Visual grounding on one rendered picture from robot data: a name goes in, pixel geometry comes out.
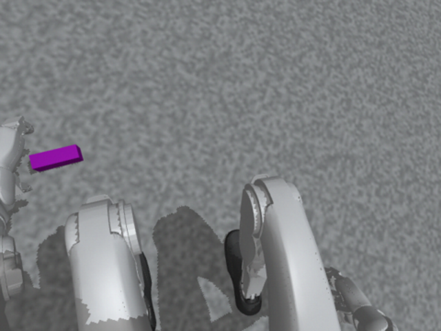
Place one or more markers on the right robot arm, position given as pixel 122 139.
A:
pixel 369 318

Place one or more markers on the right robot hand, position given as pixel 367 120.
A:
pixel 348 297

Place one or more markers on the left robot foot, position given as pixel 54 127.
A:
pixel 147 291

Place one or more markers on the left robot arm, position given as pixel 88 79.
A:
pixel 11 268

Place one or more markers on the left robot hand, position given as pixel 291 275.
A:
pixel 11 147

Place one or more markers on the small box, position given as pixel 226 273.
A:
pixel 55 158

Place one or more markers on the right robot foot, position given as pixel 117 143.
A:
pixel 234 267

